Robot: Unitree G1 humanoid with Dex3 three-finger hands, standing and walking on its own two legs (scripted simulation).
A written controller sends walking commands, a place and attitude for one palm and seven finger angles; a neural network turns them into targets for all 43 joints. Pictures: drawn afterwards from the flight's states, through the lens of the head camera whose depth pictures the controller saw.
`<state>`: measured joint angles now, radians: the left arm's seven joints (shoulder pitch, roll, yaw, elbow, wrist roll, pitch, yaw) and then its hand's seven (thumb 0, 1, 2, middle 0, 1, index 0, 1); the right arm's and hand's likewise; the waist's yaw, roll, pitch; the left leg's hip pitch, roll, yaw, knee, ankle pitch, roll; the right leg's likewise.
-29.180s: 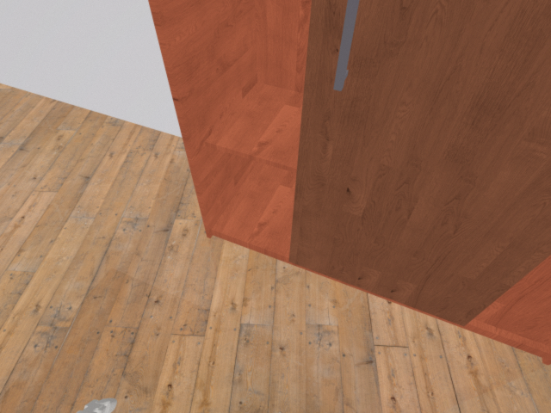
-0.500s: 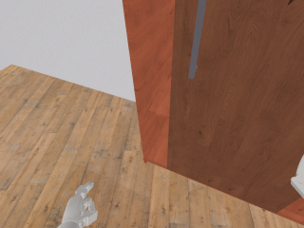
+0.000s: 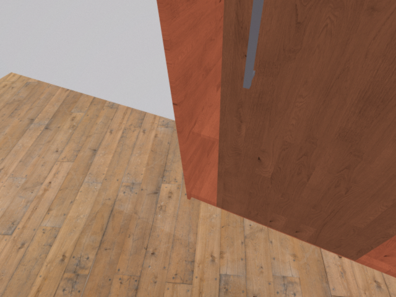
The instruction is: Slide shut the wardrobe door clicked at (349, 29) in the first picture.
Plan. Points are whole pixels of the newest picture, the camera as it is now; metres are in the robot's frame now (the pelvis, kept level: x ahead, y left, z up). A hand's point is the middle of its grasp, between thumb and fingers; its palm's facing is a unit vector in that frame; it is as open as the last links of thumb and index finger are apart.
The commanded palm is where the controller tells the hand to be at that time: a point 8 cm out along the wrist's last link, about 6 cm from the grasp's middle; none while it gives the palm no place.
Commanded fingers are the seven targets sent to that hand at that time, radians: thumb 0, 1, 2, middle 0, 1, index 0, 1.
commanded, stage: let the arm hang, fingers relaxed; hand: right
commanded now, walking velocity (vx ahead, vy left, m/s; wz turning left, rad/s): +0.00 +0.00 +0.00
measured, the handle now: (258, 19) +0.61 -0.10 +0.26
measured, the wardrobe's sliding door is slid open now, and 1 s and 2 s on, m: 0.16 0.16 0.16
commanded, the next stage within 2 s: look to check the result in 0.68 s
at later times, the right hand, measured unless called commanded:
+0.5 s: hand out of the picture -0.02 -0.14 -0.18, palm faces +0.03 +0.99 -0.14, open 7.3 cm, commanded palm none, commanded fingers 0.00 -0.90 -0.90 0.20 0.30 0.20 0.30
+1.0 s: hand out of the picture -0.03 -0.14 -0.18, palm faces +0.04 +0.99 -0.13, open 7.4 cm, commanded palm none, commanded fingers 0.00 -0.90 -0.90 0.20 0.30 0.20 0.30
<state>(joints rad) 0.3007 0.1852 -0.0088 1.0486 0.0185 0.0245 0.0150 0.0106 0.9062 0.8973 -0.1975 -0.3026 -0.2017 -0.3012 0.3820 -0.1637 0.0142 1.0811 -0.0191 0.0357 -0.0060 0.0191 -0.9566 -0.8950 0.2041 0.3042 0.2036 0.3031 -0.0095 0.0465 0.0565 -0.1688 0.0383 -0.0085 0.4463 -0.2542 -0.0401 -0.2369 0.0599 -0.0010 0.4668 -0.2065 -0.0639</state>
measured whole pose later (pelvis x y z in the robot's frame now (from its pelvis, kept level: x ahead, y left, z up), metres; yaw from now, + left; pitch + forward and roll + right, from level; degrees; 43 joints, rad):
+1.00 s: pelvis +0.00 +0.01 +0.00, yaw +0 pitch -2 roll +0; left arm 0.29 0.11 0.01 1.13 0.02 0.00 0.04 0.01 0.92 0.90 -0.20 -0.30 -0.20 -0.30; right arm 0.32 -0.11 -0.01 1.13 -0.02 0.00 -0.03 0.01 -0.91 -0.90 0.20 0.30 0.20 0.30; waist 0.00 0.02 0.04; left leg -0.17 0.03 -0.01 0.45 -0.25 -0.03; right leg -0.23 0.05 0.00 0.45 -0.19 -0.05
